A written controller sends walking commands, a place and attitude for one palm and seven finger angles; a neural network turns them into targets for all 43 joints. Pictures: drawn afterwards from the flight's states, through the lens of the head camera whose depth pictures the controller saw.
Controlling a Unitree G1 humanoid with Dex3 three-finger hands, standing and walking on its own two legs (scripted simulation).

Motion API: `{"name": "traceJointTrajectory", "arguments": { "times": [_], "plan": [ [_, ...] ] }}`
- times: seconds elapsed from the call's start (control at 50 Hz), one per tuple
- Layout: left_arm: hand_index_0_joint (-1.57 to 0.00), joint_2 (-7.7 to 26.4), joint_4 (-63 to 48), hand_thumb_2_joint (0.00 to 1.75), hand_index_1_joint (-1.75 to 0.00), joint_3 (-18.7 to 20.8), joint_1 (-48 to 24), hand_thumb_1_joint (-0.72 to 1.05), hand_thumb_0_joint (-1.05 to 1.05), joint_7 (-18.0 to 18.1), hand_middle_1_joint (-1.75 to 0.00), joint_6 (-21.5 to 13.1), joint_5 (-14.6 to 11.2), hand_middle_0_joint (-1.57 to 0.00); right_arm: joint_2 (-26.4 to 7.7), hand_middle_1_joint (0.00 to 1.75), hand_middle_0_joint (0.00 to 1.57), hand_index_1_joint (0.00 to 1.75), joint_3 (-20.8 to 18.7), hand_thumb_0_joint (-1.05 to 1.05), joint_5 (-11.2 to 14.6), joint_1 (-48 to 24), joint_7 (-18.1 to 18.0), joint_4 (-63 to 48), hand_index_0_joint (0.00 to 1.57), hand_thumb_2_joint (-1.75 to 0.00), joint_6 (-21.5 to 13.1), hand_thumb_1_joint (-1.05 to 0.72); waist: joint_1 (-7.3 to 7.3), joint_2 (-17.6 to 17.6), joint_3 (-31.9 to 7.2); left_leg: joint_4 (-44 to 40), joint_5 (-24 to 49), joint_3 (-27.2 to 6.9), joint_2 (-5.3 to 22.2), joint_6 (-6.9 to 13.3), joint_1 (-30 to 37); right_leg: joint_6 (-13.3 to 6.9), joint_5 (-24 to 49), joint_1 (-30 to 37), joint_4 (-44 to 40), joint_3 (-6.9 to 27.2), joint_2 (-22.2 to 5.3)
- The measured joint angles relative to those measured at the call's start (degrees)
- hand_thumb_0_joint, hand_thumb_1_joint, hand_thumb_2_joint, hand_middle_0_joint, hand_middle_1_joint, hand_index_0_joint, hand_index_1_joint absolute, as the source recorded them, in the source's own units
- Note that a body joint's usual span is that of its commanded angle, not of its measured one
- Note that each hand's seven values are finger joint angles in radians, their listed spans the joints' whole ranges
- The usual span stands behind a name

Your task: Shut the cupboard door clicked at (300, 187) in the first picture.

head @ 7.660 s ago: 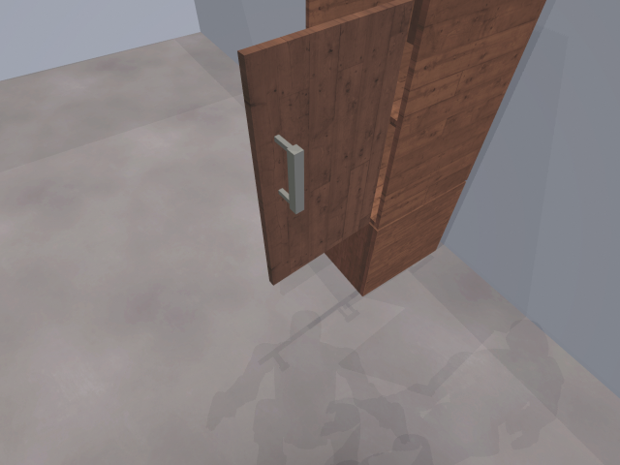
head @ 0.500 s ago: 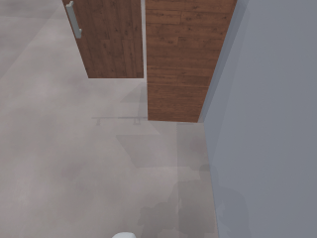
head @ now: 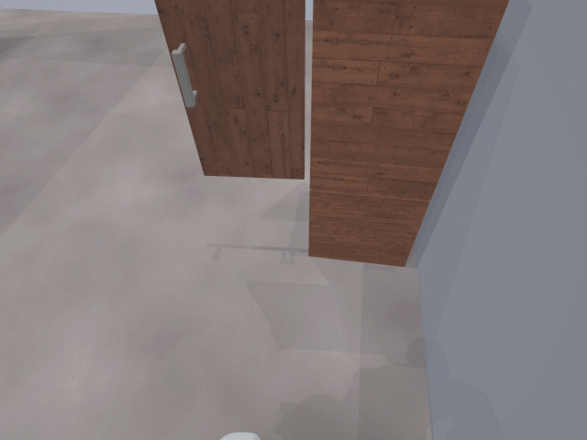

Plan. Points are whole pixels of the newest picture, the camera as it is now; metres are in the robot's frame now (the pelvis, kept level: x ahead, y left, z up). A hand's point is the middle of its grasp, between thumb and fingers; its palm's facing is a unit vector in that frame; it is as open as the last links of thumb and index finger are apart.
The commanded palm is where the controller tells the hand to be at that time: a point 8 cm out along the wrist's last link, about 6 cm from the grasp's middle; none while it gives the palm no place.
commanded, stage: take the last steps up to it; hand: left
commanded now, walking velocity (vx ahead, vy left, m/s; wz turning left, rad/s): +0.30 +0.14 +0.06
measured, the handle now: (186, 75) +0.92 +0.33 +0.03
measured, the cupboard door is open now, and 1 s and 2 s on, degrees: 94 94 94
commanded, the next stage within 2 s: come to a stop and stand still in 0.94 s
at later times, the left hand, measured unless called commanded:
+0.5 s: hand (137, 403) +0.20 +0.28 -0.16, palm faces +0.07 -0.98 -0.20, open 7.4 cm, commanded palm none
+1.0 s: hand (154, 323) +0.35 +0.30 -0.18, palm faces +0.07 -0.98 -0.16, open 7.3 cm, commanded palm none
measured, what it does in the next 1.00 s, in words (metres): walks ahead: left foot, then right foot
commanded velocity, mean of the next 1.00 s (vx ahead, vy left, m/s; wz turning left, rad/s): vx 0.27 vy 0.06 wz -0.03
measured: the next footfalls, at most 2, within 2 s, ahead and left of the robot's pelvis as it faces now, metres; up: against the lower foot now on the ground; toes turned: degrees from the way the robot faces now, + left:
left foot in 0.26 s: +0.22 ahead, +0.19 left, +0.00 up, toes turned +8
right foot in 0.62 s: +0.32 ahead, -0.01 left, +0.00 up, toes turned -9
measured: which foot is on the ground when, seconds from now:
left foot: up 0.00-0.24, down 0.26-0.62, up 0.64-0.98, down 1.00-1.00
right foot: down 0.00-0.26, up 0.28-0.60, down 0.62-1.00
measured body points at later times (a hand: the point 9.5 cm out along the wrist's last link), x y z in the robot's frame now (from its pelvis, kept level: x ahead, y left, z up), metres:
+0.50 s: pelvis +0.17 +0.09 +0.00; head +0.20 +0.09 +0.45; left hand +0.20 +0.33 -0.15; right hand +0.22 -0.15 -0.15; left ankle +0.18 +0.19 -0.74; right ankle +0.19 -0.02 -0.69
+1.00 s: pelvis +0.38 +0.13 -0.01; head +0.40 +0.14 +0.44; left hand +0.35 +0.36 -0.17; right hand +0.43 -0.12 -0.15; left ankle +0.47 +0.24 -0.74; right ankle +0.28 -0.01 -0.73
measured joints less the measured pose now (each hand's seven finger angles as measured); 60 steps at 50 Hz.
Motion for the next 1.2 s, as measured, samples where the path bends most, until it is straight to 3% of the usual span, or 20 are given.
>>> {"name": "traceJointTrajectory", "arguments": {
  "times": [0.06,0.12,0.24,0.26,0.28,0.32,0.36,0.4,0.5,0.62,0.68,0.74,0.78,0.86,0.98,1.0,1.04,1.1,1.14,1.2],
  "plan": [
    [-0.2,-0.9,2.1,0.9,-0.3,-0.4,2.9,0.91,0.0,0.1,-0.29,-0.6,0.0,-0.2,-0.4,0.3,0.2,0.3,-0.5,0.01,0.0,-2.0,0.5,-1.1,0.2,-0.9,-0.3,-0.91,-0.11,-1.0,-0.5,-0.6,6.0,1.0,2.7,-1.5,-4.3,1.0,1.8,3.9,-6.1,-0.5,-0.6],
    [-0.2,-1.5,4.3,0.9,-0.3,-0.7,5.3,0.91,0.0,-0.2,-0.29,-1.1,0.2,-0.2,-0.5,0.3,0.19,0.3,-0.7,0.01,0.2,-3.9,1.0,-2.4,0.2,-0.9,-1.0,-0.91,0.62,-2.4,-0.4,-8.8,8.7,2.2,4.2,-2.3,-5.4,1.9,2.3,7.2,-10.1,-1.0,-1.8],
    [-0.21,-1.5,7.7,0.9,-0.3,-0.5,9.5,0.9,0.01,-0.5,-0.29,-0.4,0.4,-0.2,-0.5,0.3,0.19,0.3,-0.2,0.01,0.4,-7.9,1.5,-4.7,0.2,-0.9,-2.7,-0.91,3.26,-3.9,0.6,-26.2,9.7,4.7,3.4,-1.1,-0.3,5.4,-2.6,10.4,-7.7,-1.4,-4.7],
    [-0.21,-1.6,7.9,0.9,-0.3,-0.4,10.6,0.9,0.01,-0.5,-0.29,0.0,0.3,-0.2,-0.9,0.3,0.19,0.3,0.0,0.01,0.3,-8.1,1.4,-5.5,0.2,-0.9,-3.4,-0.91,3.47,-3.2,0.3,-28.9,8.7,4.8,3.5,-0.4,1.8,5.0,-5.0,9.3,-4.0,-1.1,-4.8],
    [-0.21,-1.6,8.2,0.9,-0.3,-0.3,11.1,0.9,0.01,-0.6,-0.29,0.6,0.2,-0.2,-1.0,0.3,0.19,0.3,0.0,0.0,0.0,-8.6,1.0,-6.1,0.2,-0.9,-4.3,-0.91,3.05,-2.7,0.3,-28.5,12.6,4.5,3.6,0.3,1.5,4.0,-8.4,6.9,2.9,-0.6,-4.9],
    [-0.21,-0.3,8.7,0.9,-0.3,-0.1,9.7,0.91,0.01,-0.5,-0.29,2.1,0.1,-0.2,0.5,0.3,0.19,0.3,0.2,0.0,-0.2,-9.6,-0.1,-6.5,0.2,-0.9,-5.2,-0.91,2.84,-4.2,1.6,-23.9,10.8,5.6,2.7,1.2,0.9,1.6,-12.1,-0.2,20.2,3.3,-4.4],
    [-0.2,0.7,8.4,0.9,-0.3,0.2,7.7,0.91,0.01,-0.4,-0.29,2.7,0.1,-0.2,1.7,0.3,0.19,0.3,0.8,0.0,-0.2,-9.1,-0.8,-6.5,0.2,-0.9,-5.3,-0.91,2.84,-4.6,1.6,-24.3,8.5,6.6,2.1,1.6,2.3,0.1,-10.0,-7.2,32.4,4.3,-3.1],
    [-0.2,1.3,7.4,0.9,-0.3,0.5,5.5,0.91,0.01,-0.6,-0.29,2.7,0.2,-0.2,2.7,0.3,0.19,0.3,1.1,0.0,-0.2,-7.9,-1.4,-5.7,0.2,-0.9,-5.4,-0.91,2.71,-4.3,1.2,-27.5,8.6,7.2,1.5,1.6,4.8,-0.3,-6.9,-12.2,36.1,3.5,-2.4],
    [-0.2,1.1,3.2,0.9,-0.3,0.6,0.3,0.91,0.01,-1.0,-0.29,2.0,0.2,-0.19,1.4,0.3,0.2,0.3,0.4,-0.01,-0.2,-4.4,-2.0,-3.5,0.2,-0.9,-5.6,-0.95,1.73,-2.9,0.1,-35.4,9.6,8.7,-0.1,2.2,11.5,-0.3,-2.0,-15.7,23.0,1.3,-1.6],
    [-0.2,1.2,-0.4,0.9,-0.3,0.3,-4.0,0.91,0.01,-1.4,-0.29,0.8,0.3,-0.19,0.8,0.3,0.2,0.3,0.7,0.0,-0.1,0.5,-1.2,-0.2,0.2,-0.9,-4.1,-0.93,0.13,-2.2,-0.4,-32.6,3.6,9.4,-0.7,1.0,15.8,-0.7,0.5,-7.8,3.4,1.2,-0.1],
    [-0.2,0.4,-1.0,0.9,-0.3,0.2,-4.8,0.91,0.0,-0.8,-0.29,-0.7,0.1,-0.19,0.4,0.3,0.2,0.3,0.7,0.0,0.2,1.0,-0.7,1.4,0.2,-0.9,-2.7,-0.92,-0.09,-0.3,0.5,-15.9,-4.8,6.0,0.7,0.9,10.5,-2.9,1.2,-6.0,4.2,0.3,1.5],
    [-0.2,-0.5,-0.6,0.9,-0.3,-0.3,-3.1,0.91,0.0,-0.1,-0.29,-1.4,-0.3,-0.19,0.5,0.3,0.2,0.3,0.4,0.01,0.2,-0.2,-0.4,1.9,0.2,-0.9,-2.2,-0.91,-0.7,0.2,0.8,-3.0,-0.8,3.0,1.7,0.0,2.8,-2.5,1.5,-1.8,-0.6,-0.4,2.6],
    [-0.2,-1.0,0.5,0.9,-0.3,-0.2,-1.5,0.91,0.0,0.2,-0.29,-1.7,-0.4,-0.19,0.8,0.3,0.2,0.3,0.3,0.01,0.2,-1.0,-0.4,1.4,0.2,-0.9,-2.4,-0.91,-0.94,-0.3,0.4,-3.1,2.1,2.6,2.9,-0.9,-0.5,-2.3,2.5,1.1,-5.0,-0.3,3.0],
    [-0.21,0.0,3.2,0.9,-0.3,0.3,1.1,0.94,0.0,0.3,-0.29,-2.0,-0.3,-0.2,1.9,0.3,0.19,0.3,0.3,0.01,0.4,-2.6,0.0,-0.1,0.2,-0.9,-2.8,-0.91,-0.39,-1.7,0.0,-13.1,5.9,3.2,4.5,-2.1,-3.0,-1.4,2.7,5.9,-10.3,-0.3,2.5],
    [-0.21,0.4,6.9,0.9,-0.3,0.0,5.5,0.93,0.0,-0.1,-0.29,-0.7,-0.2,-0.2,1.3,0.3,0.19,0.3,0.5,0.01,0.3,-5.7,0.3,-1.9,0.2,-0.9,-4.1,-0.92,1.44,-2.8,0.5,-28.5,11.2,5.1,3.3,-1.0,0.9,1.9,-3.9,9.8,-6.3,0.2,0.6],
    [-0.21,0.1,7.2,0.9,-0.3,-0.1,6.6,0.92,0.0,-0.2,-0.29,-0.3,-0.3,-0.2,0.8,0.3,0.2,0.3,0.6,0.01,0.0,-5.9,0.3,-2.6,0.2,-0.9,-4.8,-0.92,1.61,-2.1,0.2,-30.0,13.6,4.7,3.6,0.2,1.9,1.7,-6.2,8.4,-1.9,0.4,0.7],
    [-0.21,0.7,7.9,0.9,-0.3,-0.2,6.7,0.92,0.0,-0.1,-0.29,1.0,-0.4,-0.2,1.4,0.3,0.2,0.3,0.7,0.01,-0.3,-7.1,-0.6,-3.3,0.2,-0.9,-5.5,-0.92,1.29,-3.5,0.9,-25.4,12.2,5.9,2.8,1.8,1.1,0.2,-12.0,2.7,13.8,2.9,0.1],
    [-0.2,1.3,8.1,0.9,-0.3,-0.4,5.1,0.92,0.01,0.2,-0.29,2.2,-0.4,-0.2,2.4,0.3,0.2,0.3,1.4,0.0,-0.2,-7.0,-1.7,-4.0,0.2,-0.9,-5.6,-0.91,1.24,-4.5,0.8,-25.9,9.3,7.2,1.9,2.5,3.0,-0.6,-10.8,-6.5,30.4,4.5,0.6],
    [-0.2,1.1,7.3,0.9,-0.3,-0.5,3.3,0.92,0.01,0.5,-0.29,2.5,-0.6,-0.19,2.9,0.3,0.2,0.3,1.9,0.0,0.0,-6.7,-2.7,-3.5,0.2,-0.9,-5.4,-0.92,1.32,-4.5,0.8,-28.9,10.3,7.4,1.2,2.2,4.9,0.1,-8.4,-9.2,28.7,4.3,0.6],
    [-0.2,0.5,5.3,0.9,-0.3,-0.9,0.7,0.91,0.01,0.7,-0.29,3.0,-0.8,-0.19,2.4,0.3,0.2,0.3,2.2,0.0,0.2,-7.0,-3.4,-2.4,0.2,-0.9,-4.2,-0.94,1.17,-3.5,1.0,-31.3,10.7,7.0,1.2,2.7,6.7,0.8,-7.5,-9.2,18.3,3.8,1.1]
  ]
}}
